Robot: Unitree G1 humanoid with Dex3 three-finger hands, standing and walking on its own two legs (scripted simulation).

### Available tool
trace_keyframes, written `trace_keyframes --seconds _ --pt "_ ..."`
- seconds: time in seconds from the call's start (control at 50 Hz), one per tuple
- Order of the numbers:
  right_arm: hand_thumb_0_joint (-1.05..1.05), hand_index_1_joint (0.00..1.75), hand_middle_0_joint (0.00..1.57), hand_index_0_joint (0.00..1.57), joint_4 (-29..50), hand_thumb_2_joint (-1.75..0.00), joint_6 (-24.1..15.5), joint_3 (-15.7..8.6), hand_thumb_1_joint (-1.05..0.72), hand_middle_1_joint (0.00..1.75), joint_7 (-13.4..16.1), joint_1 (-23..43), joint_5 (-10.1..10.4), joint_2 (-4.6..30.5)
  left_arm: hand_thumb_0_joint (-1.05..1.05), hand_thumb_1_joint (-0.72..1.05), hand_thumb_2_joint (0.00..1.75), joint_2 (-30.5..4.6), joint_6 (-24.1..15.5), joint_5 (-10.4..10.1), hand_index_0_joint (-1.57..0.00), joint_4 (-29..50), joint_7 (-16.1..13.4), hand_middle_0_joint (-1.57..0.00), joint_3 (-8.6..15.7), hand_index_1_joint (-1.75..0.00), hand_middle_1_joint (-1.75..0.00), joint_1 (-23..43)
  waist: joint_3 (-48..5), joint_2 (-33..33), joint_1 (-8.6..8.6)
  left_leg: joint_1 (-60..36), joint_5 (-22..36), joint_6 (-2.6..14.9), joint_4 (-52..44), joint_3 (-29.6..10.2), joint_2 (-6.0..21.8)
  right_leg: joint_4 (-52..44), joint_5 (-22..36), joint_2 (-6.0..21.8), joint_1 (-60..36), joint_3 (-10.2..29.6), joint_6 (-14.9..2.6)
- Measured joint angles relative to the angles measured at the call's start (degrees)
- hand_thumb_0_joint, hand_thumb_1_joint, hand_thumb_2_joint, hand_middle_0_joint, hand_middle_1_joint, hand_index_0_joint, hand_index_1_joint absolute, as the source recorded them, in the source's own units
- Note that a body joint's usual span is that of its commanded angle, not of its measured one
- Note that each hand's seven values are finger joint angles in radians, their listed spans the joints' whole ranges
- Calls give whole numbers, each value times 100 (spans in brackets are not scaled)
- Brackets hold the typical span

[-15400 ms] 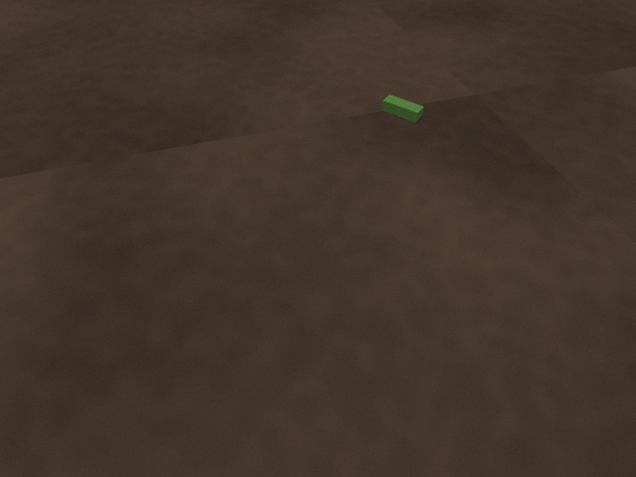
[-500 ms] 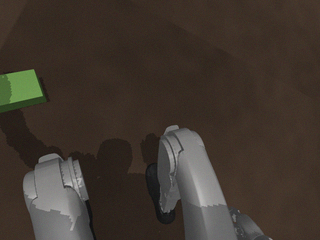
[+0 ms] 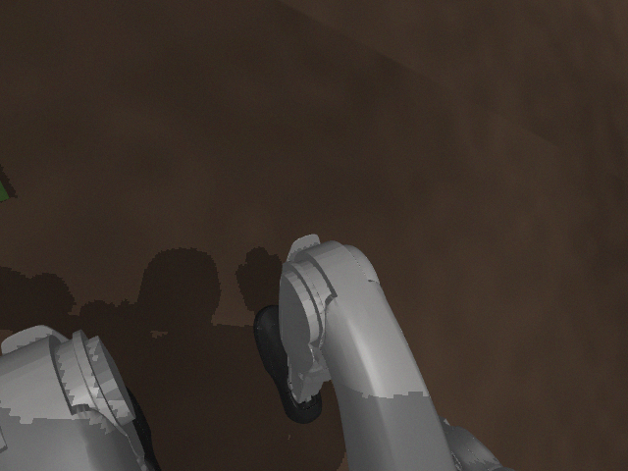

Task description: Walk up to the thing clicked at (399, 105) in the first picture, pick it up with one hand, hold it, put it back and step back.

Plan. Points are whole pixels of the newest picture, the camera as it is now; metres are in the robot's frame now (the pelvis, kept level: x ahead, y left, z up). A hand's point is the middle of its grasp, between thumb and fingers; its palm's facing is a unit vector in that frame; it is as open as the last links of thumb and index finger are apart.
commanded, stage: rest palm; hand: left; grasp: from above
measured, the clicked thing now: out of the picture +0.48 +0.34 -0.27
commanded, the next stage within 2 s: close in 0.92 s
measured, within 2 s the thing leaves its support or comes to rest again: neither
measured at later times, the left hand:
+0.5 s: hand out of the picture +0.46 +0.34 -0.24, palm faces -0.44 -0.18 -0.88, open 14.3 cm
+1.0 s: hand out of the picture +0.46 +0.33 -0.25, palm faces -0.43 -0.17 -0.89, open 14.0 cm
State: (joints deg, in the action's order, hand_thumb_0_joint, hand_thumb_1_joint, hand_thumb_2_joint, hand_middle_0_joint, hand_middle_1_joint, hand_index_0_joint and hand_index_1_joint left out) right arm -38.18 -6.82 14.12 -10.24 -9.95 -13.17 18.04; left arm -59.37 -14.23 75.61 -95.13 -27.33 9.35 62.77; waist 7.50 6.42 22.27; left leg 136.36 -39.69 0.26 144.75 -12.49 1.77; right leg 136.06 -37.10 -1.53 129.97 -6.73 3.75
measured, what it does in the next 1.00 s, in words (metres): stands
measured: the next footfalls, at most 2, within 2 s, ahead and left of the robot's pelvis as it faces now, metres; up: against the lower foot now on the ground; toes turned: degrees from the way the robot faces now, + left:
none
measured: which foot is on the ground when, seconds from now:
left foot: down 0.00-1.00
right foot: down 0.00-1.00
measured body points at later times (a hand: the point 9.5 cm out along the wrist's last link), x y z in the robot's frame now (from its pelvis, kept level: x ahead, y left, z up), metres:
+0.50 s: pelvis +0.00 +0.01 +0.00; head +0.28 +0.14 +0.33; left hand +0.48 +0.34 -0.19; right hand +0.05 -0.25 -0.06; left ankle +0.07 +0.13 -0.27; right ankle +0.11 -0.13 -0.27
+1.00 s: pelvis +0.00 +0.01 +0.00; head +0.28 +0.14 +0.32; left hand +0.48 +0.33 -0.20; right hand +0.04 -0.24 -0.05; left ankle +0.07 +0.13 -0.27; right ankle +0.11 -0.13 -0.27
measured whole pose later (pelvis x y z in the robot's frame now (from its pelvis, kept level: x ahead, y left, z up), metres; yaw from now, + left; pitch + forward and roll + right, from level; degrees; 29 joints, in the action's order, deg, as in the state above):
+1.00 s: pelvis +0.00 +0.01 +0.00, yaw -3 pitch +27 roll -15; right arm -36.2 -12.4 18.9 -14.3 -6.6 -15.5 19.4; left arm -61.9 -12.8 74.4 -100.1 -33.3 7.8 63.0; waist 10.3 9.1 23.5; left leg 135.6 -41.0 0.8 147.2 -15.2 1.8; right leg 135.8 -37.3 -2.5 127.8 -8.9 4.3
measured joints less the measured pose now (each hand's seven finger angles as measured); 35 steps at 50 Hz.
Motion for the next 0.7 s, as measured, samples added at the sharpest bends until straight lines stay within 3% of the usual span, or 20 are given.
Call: trace_keyframes --seconds 0.22,0.36,0.7 --pt "0 30 20 20 85 -90 -191 100 -89 30 -117 146 -114 46 0 -56 105 -68 129 -82 -5 -12 -168 -8 76 -99 -96 -91 46 65 37 -13 -128 7 119 -117 -5 18 -86 -27 -72 -92 21" --pt "0 30 20 20 151 -90 -286 135 -90 30 -198 289 -141 62 0 -56 105 -101 147 -132 -6 -101 -159 -9 -11 -100 -97 -61 90 112 22 -33 -137 40 159 -133 -12 22 -97 -33 -132 -106 44" --pt "0 30 20 20 180 -90 -390 344 -90 30 -329 351 -191 61 0 -55 105 -220 45 -32 -6 -356 -444 -8 -175 -102 -100 11 170 213 48 -48 -142 80 216 -208 -12 -9 -75 -64 -205 -170 68"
